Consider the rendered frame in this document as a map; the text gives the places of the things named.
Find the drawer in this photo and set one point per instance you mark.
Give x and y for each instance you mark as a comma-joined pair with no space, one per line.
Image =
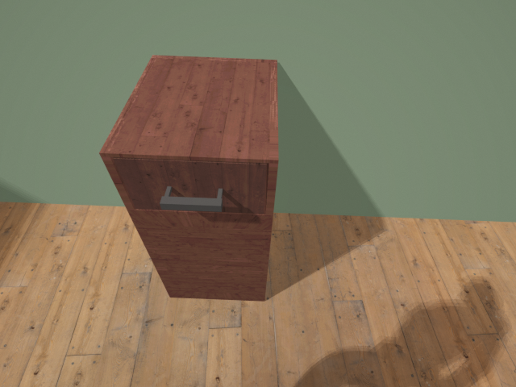
146,180

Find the handle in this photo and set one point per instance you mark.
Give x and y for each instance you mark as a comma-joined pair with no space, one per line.
196,204

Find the cabinet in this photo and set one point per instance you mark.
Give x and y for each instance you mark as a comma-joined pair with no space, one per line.
203,108

